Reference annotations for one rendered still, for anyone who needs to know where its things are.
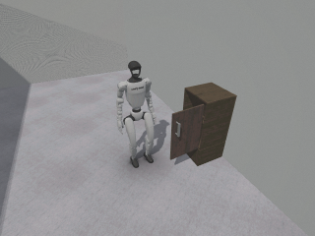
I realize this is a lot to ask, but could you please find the cupboard door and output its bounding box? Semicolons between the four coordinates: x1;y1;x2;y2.
170;104;205;160

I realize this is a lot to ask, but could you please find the left robot upper arm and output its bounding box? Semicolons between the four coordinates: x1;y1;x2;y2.
143;78;152;98

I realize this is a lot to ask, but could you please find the left robot forearm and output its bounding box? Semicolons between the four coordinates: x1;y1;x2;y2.
146;96;154;113

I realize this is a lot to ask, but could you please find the handle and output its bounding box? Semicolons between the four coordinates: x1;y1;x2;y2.
175;121;181;137

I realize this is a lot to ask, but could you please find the right robot upper arm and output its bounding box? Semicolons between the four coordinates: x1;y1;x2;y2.
117;81;127;104

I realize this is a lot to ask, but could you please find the right robot hand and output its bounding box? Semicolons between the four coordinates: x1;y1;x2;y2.
117;120;125;135

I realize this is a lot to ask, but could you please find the right robot thigh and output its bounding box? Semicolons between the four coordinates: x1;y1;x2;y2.
123;115;138;148

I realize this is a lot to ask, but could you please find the robot right foot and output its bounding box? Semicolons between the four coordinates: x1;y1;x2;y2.
130;156;139;168

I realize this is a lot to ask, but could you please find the left robot hand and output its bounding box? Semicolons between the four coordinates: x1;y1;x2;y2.
150;112;157;125

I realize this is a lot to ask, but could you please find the right robot forearm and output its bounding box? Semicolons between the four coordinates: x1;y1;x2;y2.
116;98;123;121

